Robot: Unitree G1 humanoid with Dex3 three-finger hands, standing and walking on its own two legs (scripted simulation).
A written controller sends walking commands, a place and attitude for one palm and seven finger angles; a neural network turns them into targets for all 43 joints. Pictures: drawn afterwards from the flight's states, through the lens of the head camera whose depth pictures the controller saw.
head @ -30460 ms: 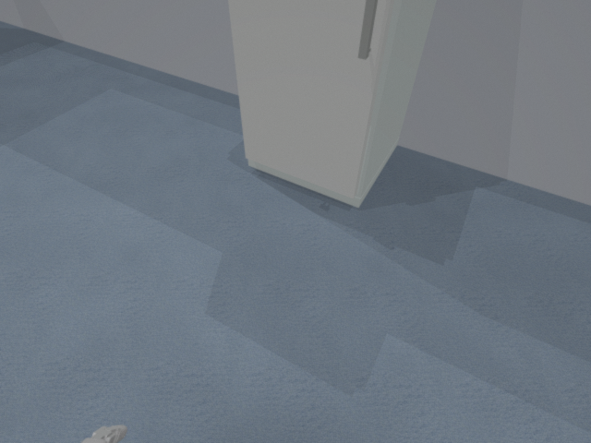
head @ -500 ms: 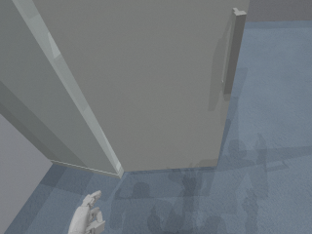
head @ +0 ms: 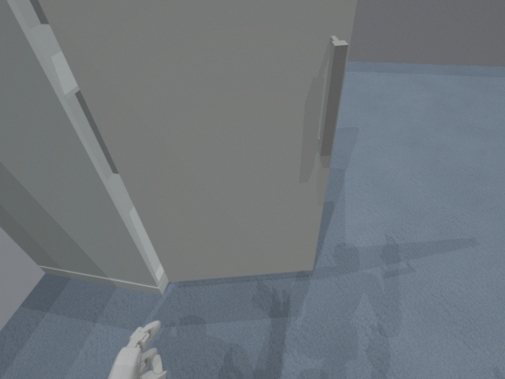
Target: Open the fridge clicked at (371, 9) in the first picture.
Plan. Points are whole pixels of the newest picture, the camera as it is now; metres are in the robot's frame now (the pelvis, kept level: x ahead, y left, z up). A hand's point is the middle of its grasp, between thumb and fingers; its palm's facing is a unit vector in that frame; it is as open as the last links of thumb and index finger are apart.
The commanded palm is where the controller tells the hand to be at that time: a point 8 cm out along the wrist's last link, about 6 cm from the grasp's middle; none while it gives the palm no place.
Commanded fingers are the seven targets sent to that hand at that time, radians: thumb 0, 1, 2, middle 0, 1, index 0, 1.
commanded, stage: stop stepping back and stand still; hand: right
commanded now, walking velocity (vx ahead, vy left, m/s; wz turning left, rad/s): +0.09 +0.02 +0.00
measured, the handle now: (328, 100) +0.69 -0.11 +0.13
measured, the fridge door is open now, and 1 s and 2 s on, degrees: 74 74 74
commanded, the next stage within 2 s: let the arm hang, fingers relaxed in 0.76 s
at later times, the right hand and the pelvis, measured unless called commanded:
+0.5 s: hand out of the picture +0.25 -0.28 +0.18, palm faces +0.44 +0.74 -0.51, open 7.5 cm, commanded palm +0.19 -0.32 +0.19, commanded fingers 0.00 -0.90 -0.90 0.20 0.30 0.20 0.30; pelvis +0.06 -0.01 +0.00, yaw -2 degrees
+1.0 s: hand (463, 319) +0.25 -0.30 -0.01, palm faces +0.16 +0.87 -0.47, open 7.4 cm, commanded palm none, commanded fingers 0.00 -0.90 -0.90 0.20 0.30 0.20 0.30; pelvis +0.06 -0.03 +0.00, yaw -4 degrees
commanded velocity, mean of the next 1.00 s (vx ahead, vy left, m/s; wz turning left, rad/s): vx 0.00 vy -0.01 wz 0.00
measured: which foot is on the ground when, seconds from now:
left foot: down 0.00-1.00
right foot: down 0.00-1.00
